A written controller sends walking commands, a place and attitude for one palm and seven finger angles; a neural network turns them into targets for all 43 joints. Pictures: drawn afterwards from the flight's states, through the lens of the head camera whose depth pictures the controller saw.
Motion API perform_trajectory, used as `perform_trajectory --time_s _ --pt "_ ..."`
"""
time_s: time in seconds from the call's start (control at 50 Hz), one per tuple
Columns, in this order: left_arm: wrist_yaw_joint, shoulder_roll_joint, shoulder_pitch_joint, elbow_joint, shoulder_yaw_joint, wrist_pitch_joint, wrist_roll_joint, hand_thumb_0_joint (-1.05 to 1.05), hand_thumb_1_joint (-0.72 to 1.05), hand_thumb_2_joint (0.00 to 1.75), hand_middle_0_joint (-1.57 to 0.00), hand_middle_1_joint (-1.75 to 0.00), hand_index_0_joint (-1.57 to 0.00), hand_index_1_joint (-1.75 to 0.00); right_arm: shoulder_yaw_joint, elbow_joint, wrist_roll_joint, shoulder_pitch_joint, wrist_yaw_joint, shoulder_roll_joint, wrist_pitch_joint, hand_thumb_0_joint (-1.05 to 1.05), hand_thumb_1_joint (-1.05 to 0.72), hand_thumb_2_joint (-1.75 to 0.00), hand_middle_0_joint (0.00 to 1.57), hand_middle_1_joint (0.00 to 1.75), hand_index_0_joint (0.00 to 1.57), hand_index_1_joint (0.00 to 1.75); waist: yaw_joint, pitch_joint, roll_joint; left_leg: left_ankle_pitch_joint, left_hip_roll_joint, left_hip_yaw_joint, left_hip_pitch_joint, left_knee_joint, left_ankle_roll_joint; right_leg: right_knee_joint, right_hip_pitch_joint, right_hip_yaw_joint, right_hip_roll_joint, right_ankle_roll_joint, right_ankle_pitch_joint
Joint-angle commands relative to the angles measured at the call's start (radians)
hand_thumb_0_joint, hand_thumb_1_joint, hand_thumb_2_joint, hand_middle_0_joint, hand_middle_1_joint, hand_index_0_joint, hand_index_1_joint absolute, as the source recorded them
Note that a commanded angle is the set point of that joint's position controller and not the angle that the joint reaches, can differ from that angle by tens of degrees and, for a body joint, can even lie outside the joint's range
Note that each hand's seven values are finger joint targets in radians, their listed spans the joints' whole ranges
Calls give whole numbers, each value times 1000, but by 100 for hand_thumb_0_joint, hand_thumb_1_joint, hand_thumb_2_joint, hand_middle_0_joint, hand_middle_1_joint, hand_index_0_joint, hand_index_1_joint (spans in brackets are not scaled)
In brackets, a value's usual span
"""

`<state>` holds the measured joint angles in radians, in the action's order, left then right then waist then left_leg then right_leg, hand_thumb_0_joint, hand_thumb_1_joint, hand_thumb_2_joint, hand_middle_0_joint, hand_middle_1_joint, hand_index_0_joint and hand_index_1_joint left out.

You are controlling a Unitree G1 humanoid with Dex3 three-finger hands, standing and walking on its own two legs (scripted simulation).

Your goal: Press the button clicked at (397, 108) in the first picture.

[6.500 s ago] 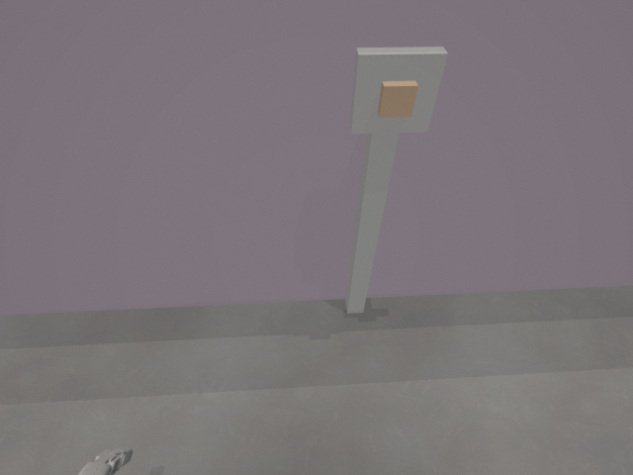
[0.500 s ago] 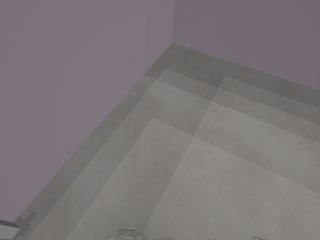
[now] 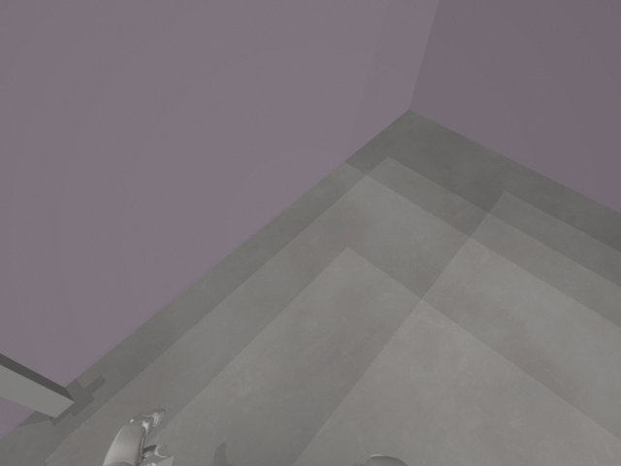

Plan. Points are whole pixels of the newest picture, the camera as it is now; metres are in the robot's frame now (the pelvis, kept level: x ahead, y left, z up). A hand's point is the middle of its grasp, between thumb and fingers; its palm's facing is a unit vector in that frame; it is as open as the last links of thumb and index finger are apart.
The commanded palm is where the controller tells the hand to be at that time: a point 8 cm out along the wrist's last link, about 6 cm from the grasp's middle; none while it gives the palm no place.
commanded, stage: turn to face it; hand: left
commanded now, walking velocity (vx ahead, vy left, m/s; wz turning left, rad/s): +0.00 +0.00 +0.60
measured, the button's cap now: out of the picture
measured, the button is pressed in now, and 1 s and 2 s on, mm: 0 0 0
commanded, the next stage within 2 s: take the last steps up to it in 1.34 s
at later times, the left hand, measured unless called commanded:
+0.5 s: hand out of the picture -0.03 +0.20 -0.17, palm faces +0.34 -0.91 -0.25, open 7.4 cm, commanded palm none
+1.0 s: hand out of the picture -0.05 +0.29 -0.16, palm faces +0.58 -0.78 -0.23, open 7.4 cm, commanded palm none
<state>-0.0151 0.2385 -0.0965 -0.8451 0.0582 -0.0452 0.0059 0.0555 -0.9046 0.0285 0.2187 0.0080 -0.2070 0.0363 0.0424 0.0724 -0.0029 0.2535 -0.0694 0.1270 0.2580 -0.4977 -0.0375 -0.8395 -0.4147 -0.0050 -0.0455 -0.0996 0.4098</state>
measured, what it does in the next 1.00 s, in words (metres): steps on the spot, turning left: right foot, then left foot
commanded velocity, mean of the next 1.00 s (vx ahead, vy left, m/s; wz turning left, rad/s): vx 0.00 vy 0.00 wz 0.58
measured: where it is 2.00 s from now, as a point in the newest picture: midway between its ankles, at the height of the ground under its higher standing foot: outside the picture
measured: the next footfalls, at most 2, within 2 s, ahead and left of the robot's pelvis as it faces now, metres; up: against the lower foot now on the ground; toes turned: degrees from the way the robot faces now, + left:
right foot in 0.08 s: +0.04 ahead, -0.14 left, +0.00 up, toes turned +2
left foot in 0.56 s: +0.00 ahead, +0.13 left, +0.00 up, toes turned +27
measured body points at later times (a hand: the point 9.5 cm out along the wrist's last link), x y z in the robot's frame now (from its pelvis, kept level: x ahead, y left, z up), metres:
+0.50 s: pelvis -0.01 -0.01 -0.01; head +0.03 +0.01 +0.44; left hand -0.05 +0.25 -0.15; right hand +0.16 -0.24 -0.14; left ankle -0.04 +0.12 -0.71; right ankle +0.01 -0.14 -0.74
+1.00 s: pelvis -0.04 +0.04 +0.01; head -0.03 +0.08 +0.45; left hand -0.09 +0.33 -0.14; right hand +0.15 -0.13 -0.12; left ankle -0.04 +0.11 -0.74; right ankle +0.06 -0.12 -0.66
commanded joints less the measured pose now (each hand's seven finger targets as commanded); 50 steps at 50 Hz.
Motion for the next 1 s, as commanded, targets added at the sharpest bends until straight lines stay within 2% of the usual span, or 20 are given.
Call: perform_trajectory --time_s 0.0,0.02,0.04,0.06,0.08,0.1,0.14,0.18,0.32,0.42,0.48,0.5,0.52,0.54,0.56,0.6,0.66,0.7,0.8,0.98 --pt "-11 85 -65 79 24 41 -6 0 90 90 -20 -30 -20 -30 74 69 -8 -6 -19 -223 -21 0 -90 -90 20 30 20 30 -38 -170 -155 -602 229 285 -83 8 -108 264 142 8 37 16 -98" --pt "-13 100 -107 68 27 50 -6 0 90 90 -20 -30 -20 -30 71 72 -14 -9 -17 -209 -21 0 -90 -90 20 30 20 30 -60 -191 -120 -501 193 270 -25 -38 -69 417 260 4 17 18 -220" --pt "-18 154 -142 60 37 63 1 0 90 90 -20 -30 -20 -30 66 74 -25 12 -11 -163 -24 0 -90 -90 20 30 20 30 -73 -224 8 -257 137 207 138 -128 -5 515 468 -100 -116 48 -342" --pt "-27 247 -161 58 56 67 15 0 90 90 -20 -30 -20 -30 53 95 -26 34 -9 -98 -27 0 -90 -90 20 30 20 30 -80 -249 308 283 -15 -6 350 -356 84 506 602 -358 -406 163 -579" --pt "-27 250 -171 61 54 60 11 0 90 90 -20 -30 -20 -30 67 100 -16 26 -14 -151 -17 0 -90 -90 20 30 20 30 -82 -230 228 383 12 -20 324 -562 90 492 457 -359 -502 258 -665" --pt "-29 188 -118 69 40 60 8 0 90 90 -20 -30 -20 -30 70 77 -9 18 -10 -152 -3 0 -90 -90 20 30 20 30 -53 -162 154 307 44 3 323 -667 89 497 378 -242 -417 259 -619" --pt "-24 140 -44 77 25 58 6 0 90 90 -20 -30 -20 -30 69 39 -6 31 5 -140 13 0 -90 -90 20 30 20 30 -18 -88 160 195 76 -48 330 -753 109 491 310 -116 -306 209 -579" --pt "-21 119 -52 72 18 62 8 0 90 90 -20 -30 -20 -30 62 31 -9 29 16 -128 17 0 -90 -90 20 30 20 30 -15 -66 164 132 89 -81 328 -751 120 482 299 -15 -269 188 -633" --pt "-21 157 -147 36 30 54 19 0 90 90 -20 -30 -20 -30 52 45 -10 -69 24 -119 33 0 -90 -90 20 30 20 30 -57 -21 209 132 116 -145 307 -611 132 511 297 65 -298 202 -480" --pt "-17 191 -179 18 44 44 26 0 90 90 -20 -30 -20 -30 33 76 -16 -137 28 -104 15 0 -90 -90 20 30 20 30 -87 -57 237 170 111 -214 204 -343 111 444 322 107 -329 212 -546" --pt "-14 202 -176 4 53 37 24 0 90 90 -20 -30 -20 -30 32 77 -18 -89 23 -115 -2 0 -90 -90 20 30 20 30 -67 -108 212 105 92 -245 72 -140 88 332 319 153 -336 177 -573" --pt "-12 197 -173 5 55 33 17 0 90 90 -20 -30 -20 -30 39 64 -15 -34 23 -139 -9 0 -90 -90 20 30 20 30 -35 -144 149 -15 89 -232 -40 1 78 225 276 188 -315 137 -533" --pt "-7 167 -184 19 49 28 8 0 90 90 -20 -30 -20 -30 58 47 -11 50 20 -221 -21 0 -90 -90 20 30 20 30 13 -215 -47 -216 186 -85 -238 97 34 11 121 218 -252 78 -361" --pt "0 92 -159 65 29 26 2 0 90 90 -20 -30 -20 -30 88 45 -13 113 11 -340 -28 0 -90 -90 20 30 20 30 45 -226 -360 -688 470 286 -354 118 -95 -226 -183 194 -97 -9 271" --pt "-7 111 -104 77 23 13 11 0 90 90 -20 -30 -20 -30 86 17 -20 159 3 -352 -20 0 -90 -90 20 30 20 30 63 -248 -254 -753 512 260 -319 96 -168 -329 -180 69 -97 11 281" --pt "-9 104 -67 55 32 10 14 0 90 90 -20 -30 -20 -30 69 41 -11 71 -18 -285 -24 0 -90 -90 20 30 20 30 34 -161 -227 -524 410 200 -220 120 -141 -382 -216 28 -109 14 148" --pt "5 119 -107 12 39 12 15 0 90 90 -20 -30 -20 -30 42 72 -11 -40 -23 -220 -31 0 -90 -90 20 30 20 30 -25 -99 -167 -478 293 107 -126 150 -88 -382 -164 12 -88 6 -25" --pt "6 122 -134 -3 38 11 14 0 90 90 -20 -30 -20 -30 42 77 -15 -44 -23 -223 -34 0 -90 -90 20 30 20 30 -36 -122 -130 -445 279 90 -133 161 -90 -359 -144 9 -79 -2 -66" --pt "-3 124 -89 8 42 10 16 0 90 90 -20 -30 -20 -30 48 59 -16 18 -22 -213 -33 0 -90 -90 20 30 20 30 -19 -117 -125 -352 266 178 -158 193 -77 -316 -164 -19 -62 -15 -102" --pt "-13 109 11 40 35 14 11 0 90 90 -20 -30 -20 -30 55 33 -6 89 -27 -193 -25 0 -90 -90 20 30 20 30 10 -105 -128 -263 265 346 -156 200 -126 -169 -148 -44 -25 -3 -27"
